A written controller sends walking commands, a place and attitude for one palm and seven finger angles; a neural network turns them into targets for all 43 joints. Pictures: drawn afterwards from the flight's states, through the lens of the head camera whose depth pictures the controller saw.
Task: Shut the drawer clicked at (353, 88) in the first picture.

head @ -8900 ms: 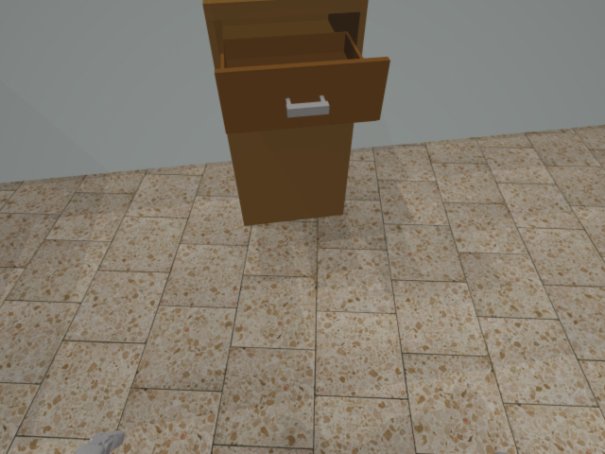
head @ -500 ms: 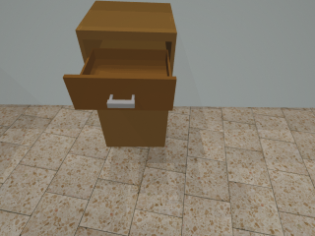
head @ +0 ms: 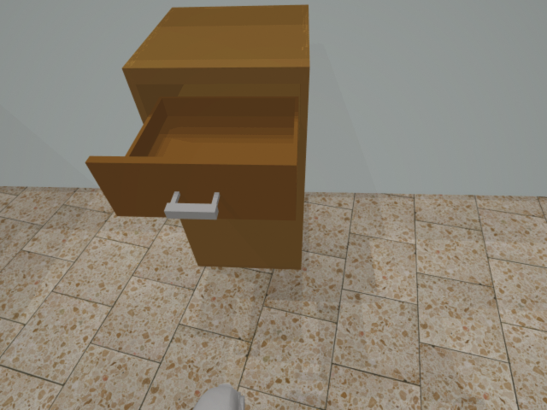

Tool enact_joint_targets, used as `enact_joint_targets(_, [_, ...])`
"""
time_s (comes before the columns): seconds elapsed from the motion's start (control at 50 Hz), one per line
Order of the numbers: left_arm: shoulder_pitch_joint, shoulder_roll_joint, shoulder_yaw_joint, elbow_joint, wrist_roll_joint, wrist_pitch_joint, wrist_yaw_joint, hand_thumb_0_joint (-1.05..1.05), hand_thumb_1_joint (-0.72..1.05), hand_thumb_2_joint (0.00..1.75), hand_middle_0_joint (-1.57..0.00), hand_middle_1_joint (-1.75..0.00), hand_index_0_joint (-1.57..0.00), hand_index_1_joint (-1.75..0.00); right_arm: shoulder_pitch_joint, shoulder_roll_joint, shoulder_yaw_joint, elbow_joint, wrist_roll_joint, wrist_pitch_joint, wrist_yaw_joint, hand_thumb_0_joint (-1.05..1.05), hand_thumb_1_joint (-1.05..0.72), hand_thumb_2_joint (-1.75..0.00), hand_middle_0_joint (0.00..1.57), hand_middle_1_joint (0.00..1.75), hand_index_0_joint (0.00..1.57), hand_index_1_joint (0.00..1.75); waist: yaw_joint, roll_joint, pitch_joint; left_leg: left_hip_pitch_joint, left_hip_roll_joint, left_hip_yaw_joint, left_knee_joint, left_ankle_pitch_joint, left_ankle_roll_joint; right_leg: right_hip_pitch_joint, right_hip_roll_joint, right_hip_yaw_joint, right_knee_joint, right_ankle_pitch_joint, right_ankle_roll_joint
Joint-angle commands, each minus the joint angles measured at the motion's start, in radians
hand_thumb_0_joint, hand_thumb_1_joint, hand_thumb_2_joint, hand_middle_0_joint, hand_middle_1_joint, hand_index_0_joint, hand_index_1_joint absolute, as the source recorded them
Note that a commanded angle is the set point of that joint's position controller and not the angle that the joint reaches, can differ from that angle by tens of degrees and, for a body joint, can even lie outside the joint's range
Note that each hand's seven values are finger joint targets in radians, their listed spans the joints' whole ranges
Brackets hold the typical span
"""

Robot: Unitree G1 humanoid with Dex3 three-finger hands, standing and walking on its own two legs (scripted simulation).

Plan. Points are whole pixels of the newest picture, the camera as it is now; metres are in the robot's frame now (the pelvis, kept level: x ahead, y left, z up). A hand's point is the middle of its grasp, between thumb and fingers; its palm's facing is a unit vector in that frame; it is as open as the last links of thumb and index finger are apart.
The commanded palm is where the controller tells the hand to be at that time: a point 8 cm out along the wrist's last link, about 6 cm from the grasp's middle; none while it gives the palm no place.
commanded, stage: take the last steps up to it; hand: left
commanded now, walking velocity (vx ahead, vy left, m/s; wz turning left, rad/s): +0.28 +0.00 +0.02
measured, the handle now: (194, 203) +0.49 +0.20 +0.00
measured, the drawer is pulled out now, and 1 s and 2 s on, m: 0.30 0.30 0.30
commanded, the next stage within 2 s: come to a stop and stand still in 0.30 s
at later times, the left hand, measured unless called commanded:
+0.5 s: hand (169, 385) +0.20 +0.22 -0.18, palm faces +0.07 -0.98 -0.19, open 7.3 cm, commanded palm none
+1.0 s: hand (172, 376) +0.21 +0.22 -0.18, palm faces +0.04 -0.97 -0.25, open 7.3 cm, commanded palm none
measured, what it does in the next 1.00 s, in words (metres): walks ahead: left foot, then right foot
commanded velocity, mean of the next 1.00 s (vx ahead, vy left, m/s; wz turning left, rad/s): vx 0.01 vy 0.02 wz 0.00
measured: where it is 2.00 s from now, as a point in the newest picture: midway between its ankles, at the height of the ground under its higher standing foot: outside the picture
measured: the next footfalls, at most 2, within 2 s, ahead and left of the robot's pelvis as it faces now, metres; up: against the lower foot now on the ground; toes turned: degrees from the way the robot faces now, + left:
left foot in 0.20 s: +0.20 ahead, +0.13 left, +0.00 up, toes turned +7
right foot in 0.64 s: +0.28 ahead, -0.11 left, +0.00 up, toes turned -6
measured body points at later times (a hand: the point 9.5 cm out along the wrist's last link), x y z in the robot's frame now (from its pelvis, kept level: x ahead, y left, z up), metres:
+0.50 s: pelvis +0.16 +0.04 -0.01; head +0.16 +0.05 +0.44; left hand +0.20 +0.27 -0.16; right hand +0.23 -0.20 -0.15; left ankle +0.16 +0.12 -0.75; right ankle +0.20 -0.10 -0.69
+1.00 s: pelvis +0.13 +0.03 -0.02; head +0.16 +0.02 +0.43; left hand +0.21 +0.27 -0.16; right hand +0.15 -0.21 -0.17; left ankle +0.09 +0.16 -0.73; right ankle +0.24 -0.11 -0.75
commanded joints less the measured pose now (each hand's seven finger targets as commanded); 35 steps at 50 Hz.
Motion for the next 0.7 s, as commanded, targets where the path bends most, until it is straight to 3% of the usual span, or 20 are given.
enact_joint_targets(0.0, [0.116, 0.136, 0.019, 0.000, 0.009, -0.025, 0.014, 0.00, 0.90, 0.90, -0.20, -0.30, -0.20, -0.30, -0.153, 0.006, 0.018, -0.103, 0.004, -0.035, 0.006, 0.00, -0.90, -0.90, 0.20, 0.30, 0.20, 0.30, 0.037, -0.149, 0.150, -0.120, 0.001, 0.032, -0.128, -0.024, 0.002, -0.005, -0.293, 0.178, -0.058, 0.494, -0.097])
enact_joint_targets(0.08, [0.153, 0.144, 0.022, 0.023, 0.015, -0.011, 0.021, 0.00, 0.90, 0.90, -0.20, -0.30, -0.20, -0.30, -0.232, 0.025, 0.031, -0.123, 0.009, -0.051, 0.007, 0.00, -0.90, -0.90, 0.20, 0.30, 0.20, 0.30, 0.057, -0.180, 0.125, 0.010, -0.050, 0.085, -0.295, -0.081, 0.032, 0.029, -0.287, 0.154, 0.023, 0.702, -0.082])
enact_joint_targets(0.12, [0.134, 0.153, 0.023, 0.021, 0.011, -0.012, 0.022, 0.00, 0.90, 0.90, -0.20, -0.30, -0.20, -0.30, -0.161, 0.020, 0.032, -0.103, 0.009, -0.060, -0.006, 0.00, -0.90, -0.90, 0.20, 0.30, 0.20, 0.30, 0.017, -0.179, 0.073, 0.165, -0.112, 0.126, -0.382, -0.072, 0.056, 0.021, -0.263, 0.115, 0.149, 0.916, -0.063])
enact_joint_targets(0.14, [0.113, 0.161, 0.027, 0.018, 0.007, -0.013, 0.023, 0.00, 0.90, 0.90, -0.20, -0.30, -0.20, -0.30, -0.052, 0.004, 0.027, -0.070, 0.007, -0.067, -0.016, 0.00, -0.90, -0.90, 0.20, 0.30, 0.20, 0.30, -0.037, -0.172, 0.013, 0.312, -0.135, 0.132, -0.472, 0.002, 0.067, -0.001, -0.236, 0.085, 0.279, 0.957, -0.035])
enact_joint_targets(0.16, [0.111, 0.152, 0.026, 0.014, 0.000, -0.013, 0.021, 0.00, 0.90, 0.90, -0.20, -0.30, -0.20, -0.30, 0.075, -0.039, 0.018, -0.033, 0.002, -0.072, -0.026, 0.00, -0.90, -0.90, 0.20, 0.30, 0.20, 0.30, -0.089, -0.145, -0.079, 0.551, -0.081, 0.080, -0.526, 0.120, 0.087, -0.121, -0.210, 0.073, 0.460, 0.812, -0.006])
enact_joint_targets(0.18, [0.142, 0.110, 0.019, 0.001, -0.011, -0.011, 0.016, 0.00, 0.90, 0.90, -0.20, -0.30, -0.20, -0.30, 0.197, -0.150, -0.006, -0.010, -0.007, -0.079, -0.036, 0.00, -0.90, -0.90, 0.20, 0.30, 0.20, 0.30, -0.124, 0.056, -0.215, 0.839, 0.166, -0.190, -0.470, 0.372, 0.176, -0.382, -0.107, 0.017, 0.717, 0.323, 0.042])
enact_joint_targets(0.2, [0.126, 0.079, 0.007, -0.027, -0.018, -0.015, 0.016, 0.00, 0.90, 0.90, -0.20, -0.30, -0.20, -0.30, 0.279, -0.195, -0.013, 0.007, 0.008, -0.074, -0.043, 0.00, -0.90, -0.90, 0.20, 0.30, 0.20, 0.30, -0.125, 0.142, -0.294, 0.934, 0.373, -0.423, -0.534, 0.717, 0.290, -0.535, -0.035, 0.049, 0.980, -0.302, 0.051])
enact_joint_targets(0.22, [0.081, 0.118, 0.024, -0.033, -0.009, -0.004, 0.023, 0.00, 0.90, 0.90, -0.20, -0.30, -0.20, -0.30, 0.221, -0.178, -0.007, -0.002, 0.020, -0.066, -0.042, 0.00, -0.90, -0.90, 0.20, 0.30, 0.20, 0.30, -0.095, 0.014, -0.222, 0.796, 0.383, -0.343, -0.575, 0.667, 0.316, -0.546, -0.080, 0.113, 1.060, -0.301, 0.034])
enact_joint_targets(0.24, [0.023, 0.096, 0.022, -0.038, -0.007, 0.003, 0.022, 0.00, 0.90, 0.90, -0.20, -0.30, -0.20, -0.30, 0.154, -0.137, 0.003, -0.014, 0.018, -0.075, -0.048, 0.00, -0.90, -0.90, 0.20, 0.30, 0.20, 0.30, -0.083, 0.000, -0.124, 0.662, 0.335, -0.297, -0.624, 0.590, 0.286, -0.567, -0.106, 0.118, 1.070, -0.228, 0.047])
enact_joint_targets(0.28, [-0.002, 0.078, 0.030, -0.039, 0.002, 0.020, 0.005, 0.00, 0.90, 0.90, -0.20, -0.30, -0.20, -0.30, 0.038, -0.058, 0.025, -0.039, 0.017, -0.087, -0.047, 0.00, -0.90, -0.90, 0.20, 0.30, 0.20, 0.30, -0.023, 0.017, 0.032, 0.437, 0.251, -0.164, -0.702, 0.450, 0.221, -0.543, -0.148, 0.113, 1.027, -0.128, 0.064])
enact_joint_targets(0.34, [0.040, 0.048, 0.034, -0.039, 0.010, 0.052, -0.004, 0.00, 0.90, 0.90, -0.20, -0.30, -0.20, -0.30, 0.020, -0.023, 0.036, -0.037, 0.017, -0.094, -0.043, 0.00, -0.90, -0.90, 0.20, 0.30, 0.20, 0.30, 0.030, 0.071, 0.048, 0.305, 0.169, -0.036, -0.752, 0.386, 0.177, -0.468, -0.149, 0.084, 0.927, -0.050, 0.078])
enact_joint_targets(0.38, [0.015, 0.048, 0.040, -0.064, 0.013, 0.062, -0.004, 0.00, 0.90, 0.90, -0.20, -0.30, -0.20, -0.30, 0.032, -0.002, 0.025, -0.056, 0.015, -0.093, -0.041, 0.00, -0.90, -0.90, 0.20, 0.30, 0.20, 0.30, 0.033, 0.056, 0.070, 0.262, 0.156, -0.019, -0.786, 0.325, 0.182, -0.485, -0.159, 0.082, 0.875, 0.012, 0.085])
enact_joint_targets(0.42, [-0.027, 0.054, 0.034, -0.083, 0.013, 0.073, 0.000, 0.00, 0.90, 0.90, -0.20, -0.30, -0.20, -0.30, 0.012, -0.015, 0.035, -0.071, 0.013, -0.087, -0.044, 0.00, -0.90, -0.90, 0.20, 0.30, 0.20, 0.30, 0.038, 0.030, 0.082, 0.259, 0.158, -0.010, -0.771, 0.416, 0.184, -0.469, -0.164, 0.089, 0.756, 0.047, 0.098])
enact_joint_targets(0.5, [-0.106, 0.083, 0.024, -0.112, 0.009, 0.081, 0.009, 0.00, 0.90, 0.90, -0.20, -0.30, -0.20, -0.30, 0.006, -0.047, 0.036, -0.066, 0.006, -0.068, -0.054, 0.00, -0.90, -0.90, 0.20, 0.30, 0.20, 0.30, 0.021, 0.075, 0.050, 0.343, 0.149, -0.007, -0.680, 0.583, 0.168, -0.370, -0.121, 0.051, 0.497, 0.049, 0.099])
enact_joint_targets(0.54, [-0.135, 0.113, 0.026, -0.122, 0.009, 0.081, 0.012, 0.00, 0.90, 0.90, -0.20, -0.30, -0.20, -0.30, 0.016, -0.063, 0.026, -0.052, 0.006, -0.050, -0.056, 0.00, -0.90, -0.90, 0.20, 0.30, 0.20, 0.30, 0.011, 0.092, 0.036, 0.380, 0.149, -0.025, -0.631, 0.535, 0.157, -0.324, -0.109, 0.044, 0.390, 0.042, 0.096])
enact_joint_targets(0.58, [-0.127, 0.155, 0.033, -0.133, 0.010, 0.071, 0.013, 0.00, 0.90, 0.90, -0.20, -0.30, -0.20, -0.30, 0.020, -0.066, 0.020, -0.046, 0.011, -0.039, -0.055, 0.00, -0.90, -0.90, 0.20, 0.30, 0.20, 0.30, 0.028, 0.054, 0.027, 0.388, 0.110, -0.024, -0.555, 0.434, 0.109, -0.260, -0.113, 0.057, 0.228, 0.184, 0.090])
enact_joint_targets(0.6, [-0.120, 0.194, 0.039, -0.133, 0.013, 0.061, 0.014, 0.00, 0.90, 0.90, -0.20, -0.30, -0.20, -0.30, 0.038, -0.052, 0.018, -0.046, 0.015, -0.034, -0.054, 0.00, -0.90, -0.90, 0.20, 0.30, 0.20, 0.30, 0.026, -0.016, 0.005, 0.359, 0.053, 0.002, -0.496, 0.297, 0.062, -0.205, -0.158, 0.125, 0.193, 0.457, 0.076])
enact_joint_targets(0.62, [-0.133, 0.242, 0.044, -0.137, 0.016, 0.055, 0.017, 0.00, 0.90, 0.90, -0.20, -0.30, -0.20, -0.30, 0.069, -0.028, 0.017, -0.046, 0.022, -0.026, -0.050, 0.00, -0.90, -0.90, 0.20, 0.30, 0.20, 0.30, 0.007, -0.101, -0.027, 0.293, -0.016, 0.028, -0.427, 0.065, 0.025, -0.159, -0.270, 0.253, 0.238, 0.747, 0.011])
enact_joint_targets(0.64, [-0.143, 0.278, 0.046, -0.140, 0.010, 0.054, 0.015, 0.00, 0.90, 0.90, -0.20, -0.30, -0.20, -0.30, 0.109, -0.011, 0.017, -0.041, 0.028, -0.012, -0.046, 0.00, -0.90, -0.90, 0.20, 0.30, 0.20, 0.30, -0.009, -0.157, -0.065, 0.292, -0.072, 0.055, -0.365, -0.164, 0.004, -0.153, -0.378, 0.285, 0.214, 0.914, -0.067])
enact_joint_targets(0.68, [-0.154, 0.284, 0.057, -0.142, 0.008, 0.054, 0.024, 0.00, 0.90, 0.90, -0.20, -0.30, -0.20, -0.30, 0.101, -0.008, 0.011, -0.045, 0.027, 0.016, -0.052, 0.00, -0.90, -0.90, 0.20, 0.30, 0.20, 0.30, 0.010, -0.278, -0.126, 0.280, -0.086, 0.020, -0.128, -0.437, -0.006, -0.144, -0.431, 0.332, 0.148, 0.966, -0.172])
